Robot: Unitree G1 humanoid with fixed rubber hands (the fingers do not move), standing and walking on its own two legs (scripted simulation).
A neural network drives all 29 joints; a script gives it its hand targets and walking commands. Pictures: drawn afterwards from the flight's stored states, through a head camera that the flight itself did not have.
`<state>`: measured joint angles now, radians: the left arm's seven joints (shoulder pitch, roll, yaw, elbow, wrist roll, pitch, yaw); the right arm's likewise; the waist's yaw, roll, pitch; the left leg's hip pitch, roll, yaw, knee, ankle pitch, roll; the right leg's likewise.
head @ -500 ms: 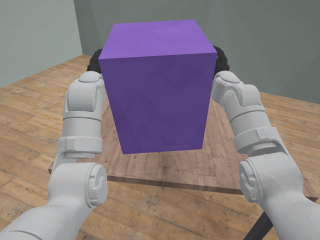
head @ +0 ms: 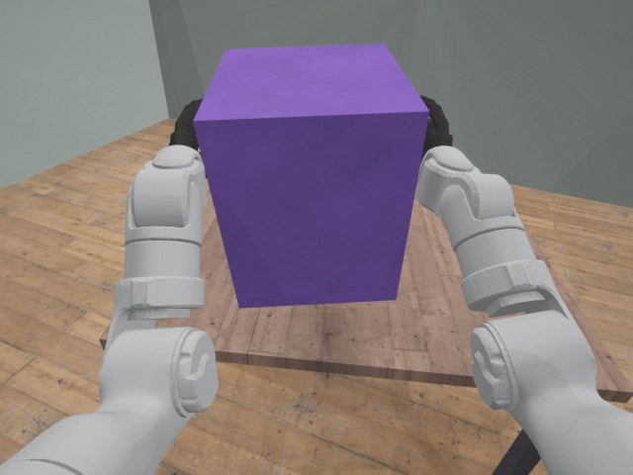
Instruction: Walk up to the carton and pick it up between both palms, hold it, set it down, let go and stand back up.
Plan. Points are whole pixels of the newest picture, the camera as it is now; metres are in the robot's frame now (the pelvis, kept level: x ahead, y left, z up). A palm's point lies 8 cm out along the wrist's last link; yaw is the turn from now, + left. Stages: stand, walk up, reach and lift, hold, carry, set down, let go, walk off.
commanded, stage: hold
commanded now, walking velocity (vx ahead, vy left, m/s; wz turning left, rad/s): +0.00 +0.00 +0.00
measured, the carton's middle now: (311, 175) +0.38 +0.01 +0.26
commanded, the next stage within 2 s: set down in 1.10 s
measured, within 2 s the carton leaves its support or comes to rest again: neither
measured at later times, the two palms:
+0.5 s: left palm (196, 164) +0.36 +0.15 +0.28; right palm (437, 161) +0.36 -0.14 +0.29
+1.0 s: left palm (187, 161) +0.37 +0.16 +0.28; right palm (427, 159) +0.37 -0.13 +0.29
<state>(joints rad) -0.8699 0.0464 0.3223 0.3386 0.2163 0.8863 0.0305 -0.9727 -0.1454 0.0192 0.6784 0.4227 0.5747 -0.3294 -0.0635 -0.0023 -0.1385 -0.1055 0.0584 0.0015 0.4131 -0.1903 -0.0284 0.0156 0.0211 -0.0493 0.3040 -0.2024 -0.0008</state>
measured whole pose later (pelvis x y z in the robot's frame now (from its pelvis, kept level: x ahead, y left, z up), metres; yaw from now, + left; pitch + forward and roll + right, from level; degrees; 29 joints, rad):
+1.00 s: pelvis +0.00 +0.00 +0.00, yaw +0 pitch -6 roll -2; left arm -0.89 0.07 0.30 0.37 0.19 0.88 0.05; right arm -0.99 -0.15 0.02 0.72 0.42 0.57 -0.32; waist -0.07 -0.02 -0.14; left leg -0.13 0.06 0.00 0.42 -0.19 -0.03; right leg 0.00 0.02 -0.05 0.29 -0.20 0.00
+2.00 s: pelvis +0.01 +0.00 +0.00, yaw +2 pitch -9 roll -1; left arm -0.84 0.01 0.27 0.43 0.32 0.58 0.03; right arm -0.83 -0.05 -0.10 0.83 0.20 0.12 -0.19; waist -0.09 -0.07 0.03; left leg -0.04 0.04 -0.02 0.39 -0.19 -0.03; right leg 0.10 0.01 -0.07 0.28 -0.21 0.00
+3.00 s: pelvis +0.00 -0.01 +0.00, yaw +0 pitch -4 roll +0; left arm -0.80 -0.05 0.36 0.67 0.32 0.36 0.06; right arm -0.79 0.01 -0.35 0.94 -0.07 0.02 -0.10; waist -0.03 -0.05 -0.01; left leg -0.12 0.05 0.00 0.33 -0.14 -0.03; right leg -0.04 0.01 -0.05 0.31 -0.20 -0.01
